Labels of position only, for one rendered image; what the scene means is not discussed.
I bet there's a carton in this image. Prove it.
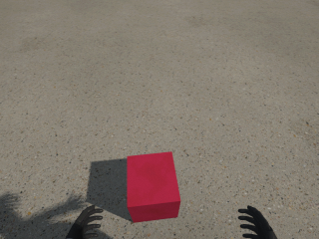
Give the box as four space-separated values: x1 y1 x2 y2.
127 151 181 223

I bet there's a robot right hand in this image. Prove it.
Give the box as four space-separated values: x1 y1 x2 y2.
237 205 277 239

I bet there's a robot left hand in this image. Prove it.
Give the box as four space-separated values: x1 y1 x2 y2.
65 205 104 239

